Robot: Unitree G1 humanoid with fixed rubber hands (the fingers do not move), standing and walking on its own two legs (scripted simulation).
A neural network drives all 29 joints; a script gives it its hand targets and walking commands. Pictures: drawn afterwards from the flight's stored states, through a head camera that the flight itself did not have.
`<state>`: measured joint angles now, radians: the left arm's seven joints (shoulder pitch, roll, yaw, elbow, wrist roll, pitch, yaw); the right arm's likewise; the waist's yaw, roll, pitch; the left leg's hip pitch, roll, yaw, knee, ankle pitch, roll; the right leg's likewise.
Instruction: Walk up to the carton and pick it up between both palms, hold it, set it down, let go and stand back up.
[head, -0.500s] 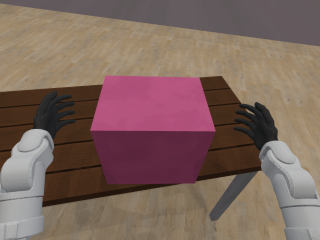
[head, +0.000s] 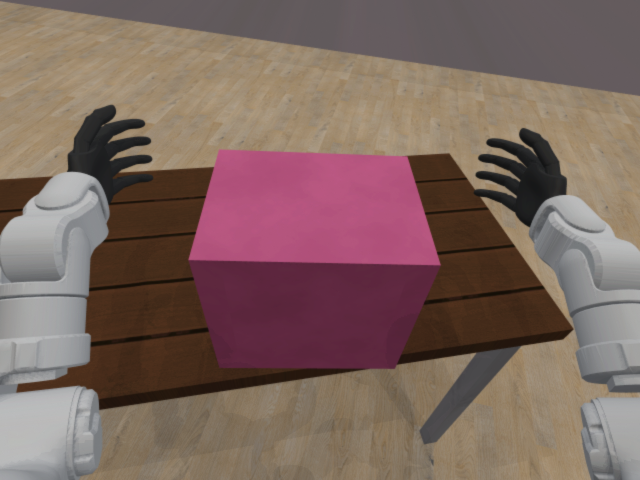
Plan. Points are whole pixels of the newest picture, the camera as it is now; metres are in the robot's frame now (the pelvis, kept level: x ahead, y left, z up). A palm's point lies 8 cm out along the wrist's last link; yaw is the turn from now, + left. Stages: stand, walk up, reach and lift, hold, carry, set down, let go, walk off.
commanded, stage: reach and lift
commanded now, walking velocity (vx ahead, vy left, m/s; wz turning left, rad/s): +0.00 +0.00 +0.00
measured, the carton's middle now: (311, 264) +0.40 +0.03 +0.04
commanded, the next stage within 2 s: none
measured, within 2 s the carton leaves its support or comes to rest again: neither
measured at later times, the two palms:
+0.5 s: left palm (100, 154) +0.39 +0.27 +0.21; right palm (516, 167) +0.42 -0.21 +0.21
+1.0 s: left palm (140, 222) +0.39 +0.25 +0.12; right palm (472, 229) +0.41 -0.19 +0.12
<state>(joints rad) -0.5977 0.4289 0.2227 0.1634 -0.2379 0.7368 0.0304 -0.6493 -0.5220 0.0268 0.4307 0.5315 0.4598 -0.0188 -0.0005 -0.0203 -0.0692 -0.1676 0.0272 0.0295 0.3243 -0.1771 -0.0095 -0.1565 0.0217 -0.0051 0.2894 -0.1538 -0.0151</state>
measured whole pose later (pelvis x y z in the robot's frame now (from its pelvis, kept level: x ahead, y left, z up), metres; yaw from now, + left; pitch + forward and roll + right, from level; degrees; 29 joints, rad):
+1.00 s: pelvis +0.00 +0.00 +0.00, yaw +1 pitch +5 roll -1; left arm -0.67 0.30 0.12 0.74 -0.15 0.20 0.02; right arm -0.72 -0.34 0.06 0.89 0.36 0.08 -0.02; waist 0.04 0.00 -0.10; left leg -0.28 0.03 0.01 0.39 -0.20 -0.01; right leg -0.25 0.03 -0.01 0.32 -0.16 -0.02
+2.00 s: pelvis -0.01 +0.00 -0.01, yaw +0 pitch +8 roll -1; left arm -0.74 0.15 0.14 0.93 -0.05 0.00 0.10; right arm -0.81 -0.20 0.01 1.05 0.29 -0.02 -0.13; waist 0.04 -0.01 -0.14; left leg -0.36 0.04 0.01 0.42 -0.20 -0.01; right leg -0.32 0.04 -0.01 0.34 -0.15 -0.02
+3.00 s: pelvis +0.01 +0.01 +0.00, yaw +1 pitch +0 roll +0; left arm -0.61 0.03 0.37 0.70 0.21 0.04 -0.03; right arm -0.68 -0.07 -0.31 0.86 -0.13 -0.03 0.01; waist 0.02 -0.04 -0.03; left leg -0.11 0.01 0.02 0.29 -0.18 0.00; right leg -0.09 0.01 0.00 0.25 -0.15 0.00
